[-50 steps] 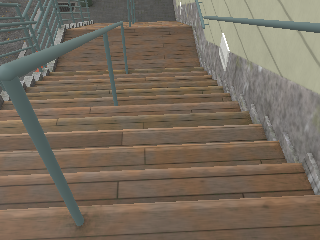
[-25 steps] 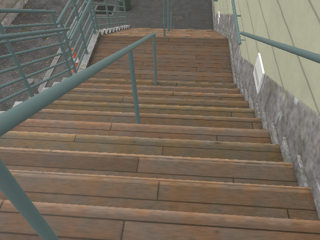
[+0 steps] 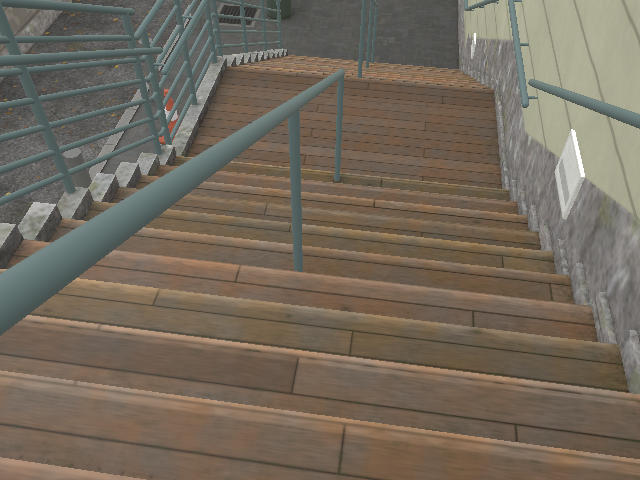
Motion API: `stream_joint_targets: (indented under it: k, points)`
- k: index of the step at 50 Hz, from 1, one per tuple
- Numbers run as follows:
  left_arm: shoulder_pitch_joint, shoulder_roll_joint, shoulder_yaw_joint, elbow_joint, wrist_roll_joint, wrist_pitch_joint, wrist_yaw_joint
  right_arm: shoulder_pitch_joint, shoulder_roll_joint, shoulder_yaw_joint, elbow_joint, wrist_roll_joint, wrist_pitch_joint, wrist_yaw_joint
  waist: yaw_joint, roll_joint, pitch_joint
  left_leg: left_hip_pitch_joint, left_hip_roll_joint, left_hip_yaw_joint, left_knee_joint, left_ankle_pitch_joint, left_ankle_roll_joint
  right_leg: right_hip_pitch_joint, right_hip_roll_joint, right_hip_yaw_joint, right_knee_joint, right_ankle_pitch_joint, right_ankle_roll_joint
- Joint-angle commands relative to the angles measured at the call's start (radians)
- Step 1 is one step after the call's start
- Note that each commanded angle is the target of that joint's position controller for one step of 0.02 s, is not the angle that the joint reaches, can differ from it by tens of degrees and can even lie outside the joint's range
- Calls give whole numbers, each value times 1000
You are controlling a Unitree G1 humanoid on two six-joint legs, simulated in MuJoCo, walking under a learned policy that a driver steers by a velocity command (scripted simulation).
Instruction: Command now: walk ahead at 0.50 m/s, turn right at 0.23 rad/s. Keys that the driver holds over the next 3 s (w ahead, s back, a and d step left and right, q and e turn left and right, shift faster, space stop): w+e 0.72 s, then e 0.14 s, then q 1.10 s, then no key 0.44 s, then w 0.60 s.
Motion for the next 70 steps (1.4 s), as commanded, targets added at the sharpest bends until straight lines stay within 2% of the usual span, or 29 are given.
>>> stream_joint_targets:
  k: [1,2,4,7,11,14,16,23,25,27,28,29,30,33,35,37,44,47,48,49,50,51,52,53,54,57,60,65,70]
  points:
    - [83,124,29,-64,-42,-17,-88,744,-293,-91,173,-39,18,19,-297,127,-373,1055,333,-263,421,1074,303,-780,9,69,809,0,2]
    - [-122,130,35,-174,-64,-39,-78,629,-312,-107,177,-20,23,10,-295,93,-210,913,409,-387,268,528,346,-1034,-42,54,811,92,-14]
    - [-224,109,34,-190,-35,-62,-33,330,-88,-37,85,-60,0,-15,-159,-191,34,292,278,-140,151,270,224,-821,-171,169,400,490,-85]
    - [-306,73,40,-197,16,-39,-40,227,72,17,47,-34,-52,-70,-88,-74,201,-173,161,-17,-7,149,141,-574,-231,135,-154,887,-134]
    - [-237,117,53,-170,-2,-25,-76,418,-88,-7,146,-51,-61,-50,-85,-80,111,-74,194,-8,140,368,188,-582,-187,107,-200,965,-84]
    - [-450,126,23,-207,3,-35,-71,444,27,47,163,-30,-60,-86,-162,-117,131,96,137,35,261,5,109,-752,-231,171,-655,1462,-98]
    - [-481,159,29,-225,-7,-10,-69,374,-4,55,132,-70,-51,-58,-125,-76,122,-253,80,123,247,-130,85,-331,-188,63,-552,1512,-86]
    - [-820,151,8,-322,22,-10,-41,650,-89,23,244,-16,1,-102,-307,-77,267,230,197,12,425,-139,91,-553,-185,-21,-911,1089,-56]
    - [-693,197,34,-253,14,-20,-25,599,-89,16,229,-38,14,-89,-257,-95,224,158,188,37,578,-70,68,-321,-162,-43,-956,1112,-74]
    - [-204,374,132,-89,8,-35,-16,501,-136,12,211,-75,22,-10,-28,-167,46,-170,60,160,1032,-61,-3,373,-87,-160,-928,1298,-128]
    - [54,453,161,-14,26,-18,-17,628,-17,34,221,-65,13,34,-8,-364,-248,-488,-59,163,1531,-758,-102,926,-268,70,-602,1798,-347]
    - [184,415,158,41,17,-5,-13,448,-80,13,123,0,-11,50,88,-243,-414,-619,-90,39,1704,-917,-112,1065,-373,275,-626,1805,-428]
    - [195,366,151,44,11,-21,3,194,-93,9,-3,37,-50,30,156,-248,-233,-892,-82,-1,1735,-957,-118,972,-399,379,-722,1458,-442]
    - [-253,114,49,-105,23,-32,-3,165,-90,15,-53,9,-53,-58,-126,23,95,-615,92,-202,1010,-477,-22,22,-386,351,-891,852,-321]
    - [-407,190,52,-205,-18,-54,-13,283,-35,10,4,-21,-7,-72,-213,-140,168,-212,16,-80,778,-340,-26,-490,-276,238,-980,829,-363]
    - [-414,234,56,-241,16,-76,-27,440,9,36,13,-20,3,-48,-269,-115,96,55,-46,-28,865,-33,-30,-754,-187,185,-815,748,-317]
    - [-196,247,31,-291,-5,-50,30,171,-119,14,-114,27,27,-37,-123,-113,138,71,-92,-54,-21,333,-99,-470,-113,324,-356,426,-182]
    - [-179,265,25,-290,-3,-11,-27,426,-283,-74,-20,38,14,-39,-243,-43,-1,441,38,-84,-63,651,79,-497,-95,307,58,629,-48]
    - [51,127,8,-263,-13,-24,-66,534,-368,-98,0,35,18,-11,-185,265,-329,926,277,-218,342,1387,351,-761,47,53,594,-12,76]
    - [58,262,45,-284,-49,-12,-76,497,-353,-92,-27,-3,28,41,-231,147,-367,954,338,-405,386,1419,427,-995,66,79,927,-157,120]
    - [-115,292,61,-345,-54,-4,-65,465,-348,-92,-32,-36,30,50,-255,28,-242,837,324,-429,368,1213,373,-1151,36,99,920,-65,126]
    - [-391,193,43,-377,-108,43,54,469,-191,-64,16,115,41,-24,-232,-113,-225,680,420,-447,257,827,355,-1106,-20,30,809,5,49]
    - [-478,175,25,-408,-56,66,99,415,-167,-41,-1,143,45,-75,-210,-130,-99,479,363,-455,167,574,323,-1067,-70,20,700,75,44]
    - [-261,119,-15,-408,-6,18,33,337,-150,0,-29,-20,11,1,-86,-26,77,112,246,-365,160,592,244,-903,-149,164,684,329,38]
    - [-174,117,-5,-347,-12,8,6,249,-96,6,-40,-21,-3,33,-9,-47,103,-105,151,-284,127,554,217,-734,-177,127,547,426,64]
    - [-253,177,1,-410,19,12,3,334,-150,-10,-46,8,-40,-38,-114,-55,6,-67,25,-287,193,386,222,-836,-139,38,416,667,107]
    - [-409,170,-8,-494,-19,16,21,516,-175,-23,-7,-8,-51,-79,-206,-42,-32,142,114,-427,261,507,279,-1059,-173,79,277,712,164]
    - [-562,185,-4,-493,19,69,32,397,-205,-49,-127,60,-16,-46,-226,11,74,-229,39,-491,-20,-482,253,-561,-125,-36,-386,726,93]
    - [-549,221,34,-509,-40,44,63,278,-200,-62,-209,54,-11,-54,-220,7,-39,-10,85,-558,59,-72,271,-314,-32,0,-780,617,7]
